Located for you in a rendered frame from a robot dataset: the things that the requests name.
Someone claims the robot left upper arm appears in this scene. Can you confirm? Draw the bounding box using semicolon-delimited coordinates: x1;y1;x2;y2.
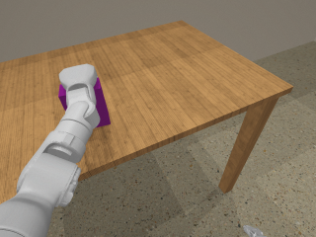
0;152;81;237

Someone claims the robot left hand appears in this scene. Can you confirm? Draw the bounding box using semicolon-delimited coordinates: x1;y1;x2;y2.
58;63;98;90

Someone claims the left robot forearm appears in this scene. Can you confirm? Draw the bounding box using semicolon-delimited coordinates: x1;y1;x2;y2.
16;81;101;194

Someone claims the sponge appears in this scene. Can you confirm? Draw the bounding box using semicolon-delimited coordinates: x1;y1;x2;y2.
58;77;111;127

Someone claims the table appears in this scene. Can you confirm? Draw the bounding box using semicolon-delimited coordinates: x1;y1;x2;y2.
0;20;293;204

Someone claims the robot right hand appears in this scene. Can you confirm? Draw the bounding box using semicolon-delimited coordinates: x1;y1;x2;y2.
243;225;267;237

